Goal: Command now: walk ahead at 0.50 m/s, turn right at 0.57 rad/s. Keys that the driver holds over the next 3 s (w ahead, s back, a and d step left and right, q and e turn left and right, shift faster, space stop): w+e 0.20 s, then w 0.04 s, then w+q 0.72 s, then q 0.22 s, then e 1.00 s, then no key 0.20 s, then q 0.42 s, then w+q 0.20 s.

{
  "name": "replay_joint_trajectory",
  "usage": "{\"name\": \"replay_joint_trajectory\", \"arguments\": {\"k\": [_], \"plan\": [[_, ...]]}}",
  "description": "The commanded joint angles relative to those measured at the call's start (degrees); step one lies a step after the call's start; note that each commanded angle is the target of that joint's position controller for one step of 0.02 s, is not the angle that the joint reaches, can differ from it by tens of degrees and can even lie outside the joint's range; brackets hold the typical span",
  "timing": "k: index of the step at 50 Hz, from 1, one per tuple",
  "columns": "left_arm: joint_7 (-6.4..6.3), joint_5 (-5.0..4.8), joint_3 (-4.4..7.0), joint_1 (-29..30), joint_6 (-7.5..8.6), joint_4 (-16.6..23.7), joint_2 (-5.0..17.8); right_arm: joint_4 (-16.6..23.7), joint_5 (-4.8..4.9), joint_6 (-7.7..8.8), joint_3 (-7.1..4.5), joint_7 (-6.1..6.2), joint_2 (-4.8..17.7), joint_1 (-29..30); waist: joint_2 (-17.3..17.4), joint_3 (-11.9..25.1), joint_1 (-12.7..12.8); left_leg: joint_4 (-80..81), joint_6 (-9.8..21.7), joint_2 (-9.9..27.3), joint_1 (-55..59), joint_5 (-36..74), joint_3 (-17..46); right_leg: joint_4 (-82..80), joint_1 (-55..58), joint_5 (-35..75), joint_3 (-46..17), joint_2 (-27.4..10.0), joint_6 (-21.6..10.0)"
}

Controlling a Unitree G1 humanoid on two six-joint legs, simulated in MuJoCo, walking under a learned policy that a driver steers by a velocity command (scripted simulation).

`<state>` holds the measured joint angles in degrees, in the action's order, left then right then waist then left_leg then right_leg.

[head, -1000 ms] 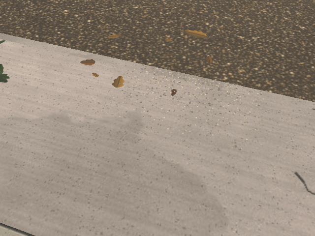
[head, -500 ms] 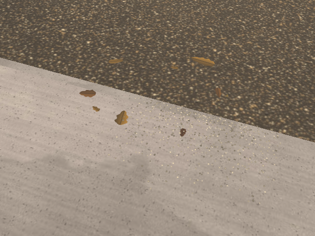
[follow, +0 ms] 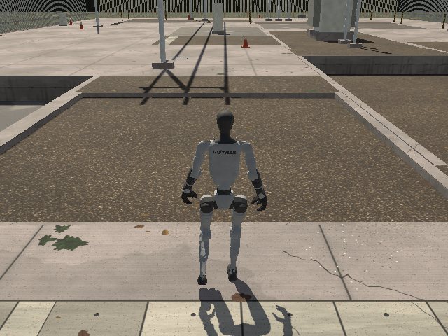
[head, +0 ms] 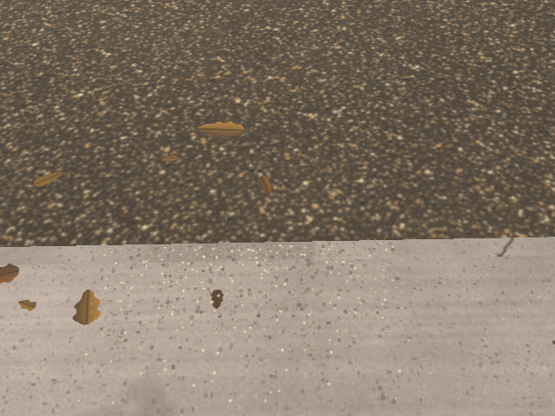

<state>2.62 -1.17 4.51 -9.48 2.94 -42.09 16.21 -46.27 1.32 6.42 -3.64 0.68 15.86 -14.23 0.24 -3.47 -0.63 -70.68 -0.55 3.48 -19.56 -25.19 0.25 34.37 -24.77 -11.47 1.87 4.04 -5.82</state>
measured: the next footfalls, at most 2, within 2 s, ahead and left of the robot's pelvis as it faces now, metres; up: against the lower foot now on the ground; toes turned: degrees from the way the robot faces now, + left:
left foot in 0.44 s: +0.45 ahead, +0.12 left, +0.00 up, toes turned -7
right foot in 0.92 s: +0.75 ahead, -0.07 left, +0.00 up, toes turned +6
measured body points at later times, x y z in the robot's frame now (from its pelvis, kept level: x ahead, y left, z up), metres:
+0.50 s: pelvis +0.32 +0.04 +0.00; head +0.34 +0.04 +0.45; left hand +0.36 +0.30 -0.13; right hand +0.46 -0.22 -0.10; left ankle +0.41 +0.12 -0.72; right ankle +0.09 -0.06 -0.67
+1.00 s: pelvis +0.62 +0.02 +0.01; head +0.64 +0.03 +0.46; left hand +0.82 +0.27 -0.06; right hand +0.65 -0.23 -0.13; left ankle +0.44 +0.12 -0.65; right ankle +0.71 -0.07 -0.72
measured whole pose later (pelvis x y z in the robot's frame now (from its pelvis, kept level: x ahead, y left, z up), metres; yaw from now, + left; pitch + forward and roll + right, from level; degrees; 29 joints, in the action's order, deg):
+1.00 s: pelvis +0.62 +0.02 +0.01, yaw +9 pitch +2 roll +0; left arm 0.4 3.2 -1.0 -1.7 6.6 -40.5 13.3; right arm -50.4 -4.1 6.3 -2.1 -5.6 14.9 -25.1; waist 0.4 0.7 -3.6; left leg -58.5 2.9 -7.0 -13.0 -28.4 8.6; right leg 29.6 -23.9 -8.6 3.3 -0.5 -2.9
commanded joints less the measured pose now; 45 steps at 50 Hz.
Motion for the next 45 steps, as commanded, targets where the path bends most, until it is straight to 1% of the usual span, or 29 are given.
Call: {"name": "replay_joint_trajectory", "arguments": {"k": [1,3,6,9,11,12,13,14,15,16,18,19,21,22,23,24,25,26,27,28,29,31,33,35,36,39,42,44,45], "plan": [[-0.64,0.62,1.33,-2.4,1.21,4.2,5.3,5.8,-1.46,2.02,-1.88,0.35,7.8,1.5,-1.4,8.4,0.3,1.7,1.2,4.1,-19.3,7.1,5.4,-19.2,20.7,9.8,-25.3,-15.3,-11.5],[-1.09,0.64,1.49,-2.3,1.53,4.6,6.0,6.3,-1.95,0.57,-1.9,0.22,6.6,1.0,-1.5,7.6,-0.9,5.9,-0.2,4.0,-16.4,8.9,4.5,-21.0,15.7,15.5,-22.5,-14.0,-11.9],[-2.3,0.23,1.99,-5.3,1.63,3.7,8.0,8.3,-2.48,-0.37,-1.21,0.37,4.6,5.9,-1.6,5.2,0.1,15.6,-2.4,2.5,-17.7,16.1,3.0,-21.7,12.3,19.8,-18.0,-11.7,-11.0],[-3.03,-0.24,1.97,-8.2,1.03,3.0,8.0,9.9,-2.19,-0.11,-0.39,-0.2,2.9,12.6,-3.8,4.2,2.8,29.5,-2.6,-0.3,-15.4,27.0,2.6,-20.4,11.4,15.4,-15.7,-8.8,-8.0],[-3.28,-0.33,1.87,-9.8,0.7,2.4,8.0,10.6,-1.59,0.28,-0.09,-0.96,2.7,15.8,-5.1,3.9,4.3,36.0,-2.5,-2.0,-12.9,31.1,1.9,-19.9,11.6,11.6,-16.1,-8.8,-7.0],[1.31,8.59,-0.11,-15.3,2.93,-0.2,4.4,8.8,-7.39,-1.85,3.89,-3.38,-3.5,10.0,-9.2,4.4,3.4,32.9,-2.6,-0.2,-12.1,32.4,2.3,-19.7,12.3,8.7,-17.8,-10.6,-9.8],[3.41,7.76,0.72,-15.6,3.82,-0.6,4.9,8.7,-7.52,-3.28,3.34,-4.4,-0.9,10.5,-6.7,1.1,3.8,32.9,-2.1,1.1,-16.2,30.2,3.2,-19.3,15.3,9.1,-19.3,-13.3,-10.5],[4.11,6.24,0.88,-15.4,4.22,-0.4,6.1,9.6,-6.67,-3.98,2.8,-4.5,2.3,12.8,-4.8,0.9,4.0,34.1,-1.5,1.4,-19.0,28.2,2.8,-18.5,18.6,10.0,-20.3,-14.8,-10.4],[3.99,5.4,0.86,-16.9,4.38,-1.1,6.8,10.4,-5.59,-3.95,2.6,-4.17,3.9,14.8,-4.3,0.7,4.7,34.9,-0.6,1.6,-22.0,26.7,3.0,-18.1,23.3,12.0,-21.4,-16.7,-10.4],[3.28,5.03,0.62,-18.2,4.34,-1.8,6.9,10.8,-5.04,-3.48,2.77,-3.66,4.6,16.6,-4.0,0.6,5.8,36.8,0.4,1.4,-25.3,25.1,2.4,-17.8,28.8,13.5,-21.8,-17.9,-10.0],[1.62,5.24,0.11,-18.9,3.71,-3.0,7.0,11.1,-4.78,-2.54,3.59,-2.93,3.5,18.7,-4.2,0.6,7.2,40.6,2.3,0.1,-26.1,23.5,0.5,-17.8,35.5,16.7,-21.3,-18.9,-8.2],[1.3,5.42,0.01,-17.4,3.5,-3.1,8.0,11.0,-4.69,-2.16,3.58,-2.71,3.7,18.2,-4.7,1.2,6.3,41.4,3.5,-1.7,-20.2,23.6,-1.8,-17.7,33.7,22.0,-19.3,-18.3,-7.0],[1.39,5.98,-0.31,-15.3,3.43,-3.5,10.0,10.1,-3.18,-1.22,2.11,-2.47,7.3,13.9,-4.5,4.9,1.9,41.6,6.5,-6.5,-1.7,27.7,-6.4,-11.8,26.9,40.6,-12.8,-14.1,-3.2],[1.71,6.88,-0.85,-15.3,3.52,-3.2,8.6,7.4,-2.64,-0.43,1.13,-2.25,9.8,5.3,-2.3,10.4,-1.2,39.3,8.7,-7.1,13.0,29.4,-5.0,-1.2,21.3,44.0,-8.1,-9.3,0.3],[1.5,8.12,-2.83,-23.7,4.01,-2.1,2.7,4.5,-3.42,-0.3,0.91,-2.29,11.9,-7.3,6.8,25.5,-1.4,36.7,19.9,3.3,41.2,37.0,10.7,16.1,6.0,24.1,-7.3,-2.0,4.6],[2.3,7.77,-3.64,-24.6,4.63,-2.4,1.4,0.9,-4.57,-0.83,1.02,-2.24,10.1,-20.4,11.8,29.5,-7.0,45.0,28.7,14.8,57.0,30.1,34.7,34.7,-11.9,-20.8,-7.2,6.8,7.7],[2.34,5.58,-2.62,-10.4,4.58,1.6,3.9,-2.8,-5.37,0.29,1.01,-2.42,8.7,-25.4,5.5,14.7,-11.0,51.7,21.6,13.4,48.9,16.1,36.9,43.8,-24.5,-20.4,-11.3,3.0,5.1],[0.91,5.06,-2.45,-5.3,4.63,2.7,4.1,-2.3,-4.79,1.14,0.75,-2.71,9.3,-17.9,2.4,3.5,-7.5,53.7,18.5,12.7,34.9,10.2,32.4,44.5,-26.9,-14.6,-11.4,-2.3,3.8],[-0.5,6.42,-2.59,-6.0,4.5,2.0,4.9,-1.1,-4.5,0.96,1.81,-2.67,5.7,-11.5,0.5,4.1,-4.6,55.6,19.0,11.4,26.0,12.6,29.5,40.0,-21.6,-10.1,-12.0,-5.5,2.8],[-1.35,7.8,-3.1,-6.0,4.13,1.8,3.6,-0.6,-4.06,0.88,2.84,-2.75,2.6,-8.1,0.9,4.4,-2.0,57.1,19.0,9.9,20.1,18.6,25.8,36.0,-17.0,-7.1,-11.5,-7.7,2.5],[-1.61,8.29,-3.66,-6.2,3.47,1.6,2.4,0.4,-4.04,0.87,3.21,-2.72,1.4,-5.1,1.2,4.7,0.1,59.2,18.9,8.7,15.6,21.8,23.3,32.9,-13.0,-6.5,-10.5,-9.0,3.0],[-1.65,7.43,-3.97,-5.7,2.19,1.9,2.0,1.9,-3.67,1.71,2.84,-2.85,1.9,-1.3,2.0,4.3,1.8,61.7,18.6,5.9,11.1,19.7,19.6,26.0,-11.2,-8.1,-8.6,-9.4,5.1],[-1.85,6.24,-4.42,-3.1,1.59,2.5,2.0,1.7,-4.43,2.18,1.81,-3.85,4.8,-2.2,1.8,2.7,0.6,62.4,19.1,4.5,7.2,23.6,16.7,18.7,-10.8,-1.7,-5.8,-9.3,7.7],[-1.55,5.61,-5.48,1.7,0.81,3.6,-0.1,0.3,-4.82,2.24,1.06,-5.21,6.2,-5.6,1.0,1.8,-0.8,61.0,18.4,3.0,4.3,31.9,14.0,10.0,-8.0,6.2,-3.4,-8.5,8.4],[-1.26,5.35,-5.81,3.9,0.42,4.3,-0.7,-0.4,-4.77,2.1,0.77,-5.76,6.6,-7.6,1.4,1.7,-1.5,60.1,17.9,2.4,3.4,34.8,13.3,6.9,-6.0,8.9,-2.3,-7.7,8.2],[-0.56,5.14,-5.56,9.9,0.26,6.1,1.0,-1.9,-4.88,1.45,0.3,-6.77,6.4,-12.7,2.7,1.3,-3.4,56.9,17.5,2.7,5.4,36.7,15.4,1.8,-4.0,12.6,-1.3,-5.9,7.2],[-0.97,4.97,-4.88,16.0,1.03,7.5,2.6,-2.9,-5.11,0.53,-0.24,-6.55,6.9,-15.7,3.2,0.6,-4.3,54.4,16.3,4.9,15.1,36.9,19.9,-4.0,-7.3,11.5,-2.5,-4.9,6.3],[-1.65,4.65,-4.79,16.7,1.53,7.3,2.7,-2.7,-5.47,-0.11,-0.76,-6.34,7.8,-14.4,3.9,1.5,-3.0,52.3,14.6,4.7,16.2,42.8,19.9,-6.9,-1.4,10.3,-0.5,-3.3,4.6],[-1.95,3.68,-4.06,12.3,2.05,5.9,4.3,-2.3,-5.96,-0.2,-0.89,-6.59,8.2,-12.3,3.4,3.1,0.2,49.0,12.3,3.3,11.9,50.0,18.9,-7.0,9.0,13.7,0.0,-2.9,2.5]]}}
Over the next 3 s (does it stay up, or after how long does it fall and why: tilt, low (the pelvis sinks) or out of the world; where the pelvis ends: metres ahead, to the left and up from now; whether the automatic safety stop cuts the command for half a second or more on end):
stays up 0.71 0.09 0.03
